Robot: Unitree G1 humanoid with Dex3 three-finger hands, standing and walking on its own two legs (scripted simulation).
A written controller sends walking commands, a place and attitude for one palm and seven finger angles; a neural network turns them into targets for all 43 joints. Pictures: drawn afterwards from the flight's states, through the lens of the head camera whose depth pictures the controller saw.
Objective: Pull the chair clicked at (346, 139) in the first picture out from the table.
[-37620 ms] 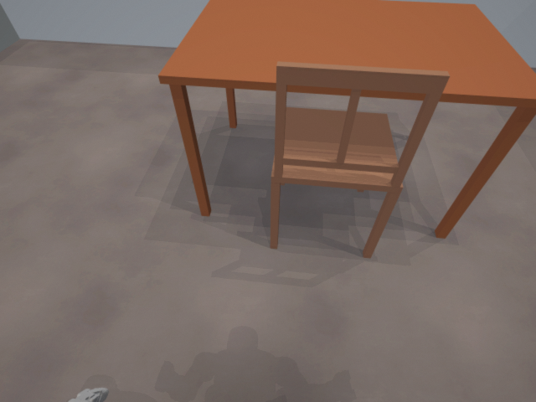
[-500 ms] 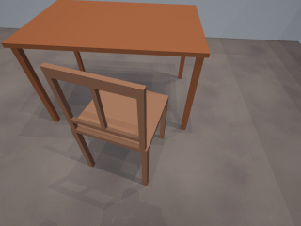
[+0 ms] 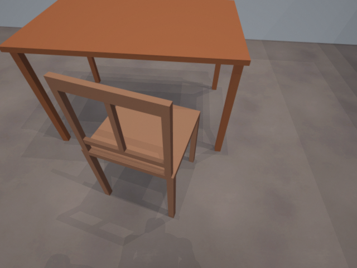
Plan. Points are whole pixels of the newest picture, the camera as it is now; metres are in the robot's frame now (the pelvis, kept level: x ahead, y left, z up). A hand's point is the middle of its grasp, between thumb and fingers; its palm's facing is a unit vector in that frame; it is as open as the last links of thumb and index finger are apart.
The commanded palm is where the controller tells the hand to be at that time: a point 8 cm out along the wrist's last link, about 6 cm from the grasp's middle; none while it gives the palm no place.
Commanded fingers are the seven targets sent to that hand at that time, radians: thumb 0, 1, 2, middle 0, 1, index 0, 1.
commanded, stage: look to check the result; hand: left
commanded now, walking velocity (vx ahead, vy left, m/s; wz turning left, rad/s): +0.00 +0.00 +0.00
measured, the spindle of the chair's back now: (116, 128) +0.58 +0.25 -0.11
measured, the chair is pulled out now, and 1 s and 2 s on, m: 0.30 0.30 0.30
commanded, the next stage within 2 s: take the last steps up to it in 0.46 s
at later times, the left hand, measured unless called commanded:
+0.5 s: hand out of the picture +0.01 +0.17 -0.18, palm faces +0.01 -0.98 -0.19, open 7.4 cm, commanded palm none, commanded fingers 0.00 0.90 0.90 -0.20 -0.30 -0.20 -0.30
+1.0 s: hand out of the picture +0.01 +0.15 -0.18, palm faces +0.02 -0.98 -0.21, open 7.4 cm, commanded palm none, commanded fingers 0.00 0.90 0.90 -0.20 -0.30 -0.20 -0.30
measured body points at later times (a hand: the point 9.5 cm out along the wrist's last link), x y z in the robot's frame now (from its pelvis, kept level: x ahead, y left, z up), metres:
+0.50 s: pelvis +0.00 +0.00 +0.00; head +0.01 +0.00 +0.45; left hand +0.01 +0.22 -0.16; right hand +0.01 -0.23 -0.16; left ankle +0.00 +0.10 -0.75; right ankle -0.02 -0.13 -0.75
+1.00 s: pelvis +0.03 -0.02 -0.01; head +0.05 -0.04 +0.44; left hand +0.01 +0.21 -0.16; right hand +0.00 -0.25 -0.18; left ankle +0.00 +0.09 -0.74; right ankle -0.02 -0.13 -0.75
